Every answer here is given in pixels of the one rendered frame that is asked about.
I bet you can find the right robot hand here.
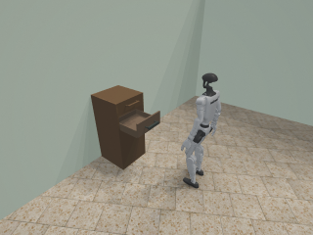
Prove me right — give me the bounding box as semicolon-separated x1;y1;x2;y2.
210;124;217;136

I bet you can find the right robot forearm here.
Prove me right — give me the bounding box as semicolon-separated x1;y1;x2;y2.
211;111;221;125

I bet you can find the robot left upper arm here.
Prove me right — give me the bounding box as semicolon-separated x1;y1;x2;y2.
195;96;206;124

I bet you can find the left robot forearm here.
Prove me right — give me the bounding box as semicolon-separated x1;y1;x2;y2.
187;118;201;142

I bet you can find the robot left shin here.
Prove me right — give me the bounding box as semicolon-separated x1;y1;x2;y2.
186;158;197;183

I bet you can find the left robot thigh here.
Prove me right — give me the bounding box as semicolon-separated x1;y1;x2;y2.
185;131;203;163

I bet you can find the cabinet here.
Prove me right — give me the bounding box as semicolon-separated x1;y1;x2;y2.
90;85;146;169

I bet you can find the robot right upper arm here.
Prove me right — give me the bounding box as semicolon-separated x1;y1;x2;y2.
214;90;221;114

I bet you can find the left robot hand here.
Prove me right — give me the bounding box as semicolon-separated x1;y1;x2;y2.
181;139;192;155

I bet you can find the handle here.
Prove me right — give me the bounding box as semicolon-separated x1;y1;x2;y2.
145;120;159;130
127;100;140;108

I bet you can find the drawer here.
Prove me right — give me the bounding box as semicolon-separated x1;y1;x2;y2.
118;109;160;138

